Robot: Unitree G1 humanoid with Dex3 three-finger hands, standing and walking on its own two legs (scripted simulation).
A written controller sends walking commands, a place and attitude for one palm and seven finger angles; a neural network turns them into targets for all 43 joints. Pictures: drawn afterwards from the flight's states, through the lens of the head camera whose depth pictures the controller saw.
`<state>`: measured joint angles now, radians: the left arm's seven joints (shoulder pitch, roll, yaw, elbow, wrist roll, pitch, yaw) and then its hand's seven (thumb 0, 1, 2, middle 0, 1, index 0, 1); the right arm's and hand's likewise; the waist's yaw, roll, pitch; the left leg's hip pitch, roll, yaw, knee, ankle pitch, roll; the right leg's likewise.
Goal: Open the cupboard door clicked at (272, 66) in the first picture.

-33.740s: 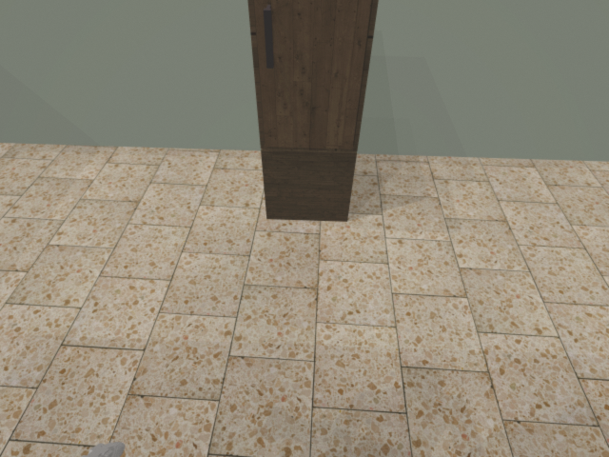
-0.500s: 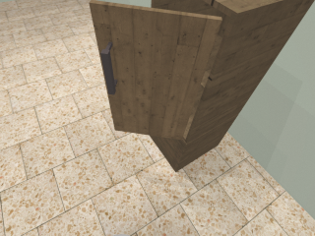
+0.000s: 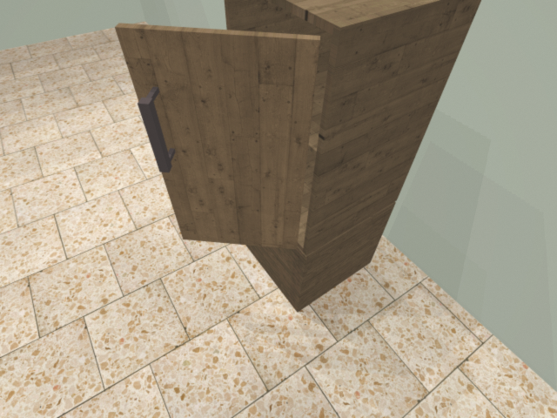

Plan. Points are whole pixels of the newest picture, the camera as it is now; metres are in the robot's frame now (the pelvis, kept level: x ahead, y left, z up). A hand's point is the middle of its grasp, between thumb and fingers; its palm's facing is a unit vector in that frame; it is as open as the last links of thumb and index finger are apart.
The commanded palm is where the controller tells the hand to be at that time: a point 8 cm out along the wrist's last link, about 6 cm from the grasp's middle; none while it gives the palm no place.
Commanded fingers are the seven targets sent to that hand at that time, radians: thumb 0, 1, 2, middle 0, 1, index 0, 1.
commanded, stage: come to a stop and stand still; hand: left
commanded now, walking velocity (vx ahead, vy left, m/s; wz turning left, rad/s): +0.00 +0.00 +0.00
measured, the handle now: (160, 131) +0.61 +0.26 +0.07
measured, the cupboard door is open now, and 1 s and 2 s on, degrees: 50 50 50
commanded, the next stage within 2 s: look again from close up in 0.28 s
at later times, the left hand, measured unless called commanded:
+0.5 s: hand out of the picture -0.02 +0.16 -0.17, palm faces +0.01 -0.99 -0.17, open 7.4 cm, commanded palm none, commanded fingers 0.00 0.90 0.90 -0.20 -0.30 -0.20 -0.30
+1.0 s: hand out of the picture +0.03 +0.20 -0.17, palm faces -0.01 -0.98 -0.21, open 7.4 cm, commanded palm none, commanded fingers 0.00 0.90 0.90 -0.20 -0.30 -0.20 -0.30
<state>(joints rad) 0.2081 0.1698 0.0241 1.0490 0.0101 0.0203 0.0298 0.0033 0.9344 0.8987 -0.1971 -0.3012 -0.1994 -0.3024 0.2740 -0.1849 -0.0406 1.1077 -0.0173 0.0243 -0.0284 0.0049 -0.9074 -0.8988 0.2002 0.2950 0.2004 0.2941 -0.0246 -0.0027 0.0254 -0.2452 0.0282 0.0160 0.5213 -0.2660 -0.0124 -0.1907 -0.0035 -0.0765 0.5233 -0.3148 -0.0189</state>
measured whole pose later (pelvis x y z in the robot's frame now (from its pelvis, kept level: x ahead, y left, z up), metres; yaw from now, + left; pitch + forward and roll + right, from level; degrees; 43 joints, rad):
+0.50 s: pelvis +0.00 +0.00 +0.00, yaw -1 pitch +0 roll -1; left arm 0.33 0.11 -0.01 1.12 0.02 -0.03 0.05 0.00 0.91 0.90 -0.20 -0.30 -0.20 -0.30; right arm 0.27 -0.16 -0.01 1.08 -0.01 -0.01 -0.03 0.01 -0.92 -0.90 0.20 0.30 0.20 0.29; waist -0.01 0.03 0.04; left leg -0.25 0.05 0.01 0.53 -0.27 -0.01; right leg -0.17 0.02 -0.07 0.46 -0.29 -0.03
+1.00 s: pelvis +0.01 +0.02 +0.00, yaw -2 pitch +0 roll +0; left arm 0.28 0.17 0.00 1.09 0.02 -0.01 0.03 0.00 0.91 0.90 -0.19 -0.30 -0.20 -0.30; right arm 0.29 -0.15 0.01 1.10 -0.01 -0.03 -0.03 0.01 -0.91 -0.90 0.20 0.30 0.20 0.29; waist 0.00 -0.01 0.02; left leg -0.21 -0.01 0.05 0.48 -0.27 0.02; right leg -0.18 -0.04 -0.03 0.50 -0.32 0.01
